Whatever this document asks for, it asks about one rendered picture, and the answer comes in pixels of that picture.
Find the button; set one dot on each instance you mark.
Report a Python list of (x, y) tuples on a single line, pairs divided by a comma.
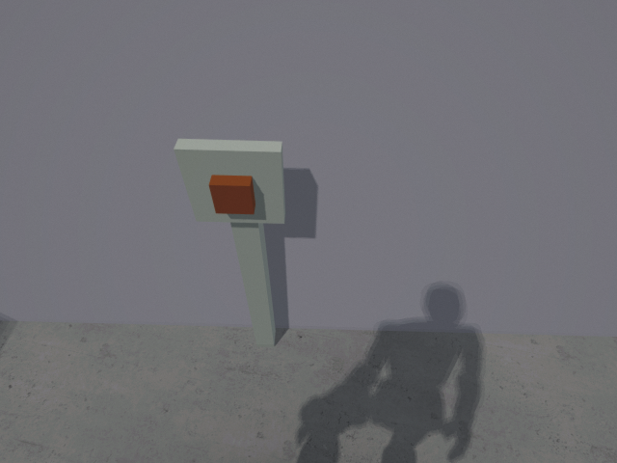
[(233, 194)]

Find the panel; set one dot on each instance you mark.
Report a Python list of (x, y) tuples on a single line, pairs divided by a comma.
[(198, 160)]

